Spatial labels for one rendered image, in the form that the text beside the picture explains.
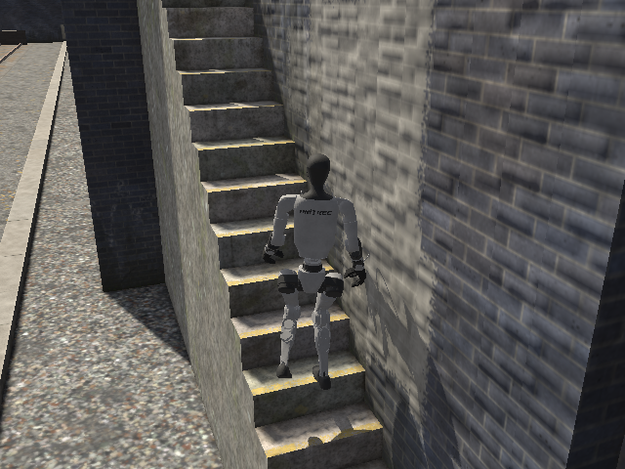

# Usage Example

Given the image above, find stairs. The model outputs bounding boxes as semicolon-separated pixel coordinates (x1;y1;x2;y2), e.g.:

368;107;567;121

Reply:
137;0;389;469

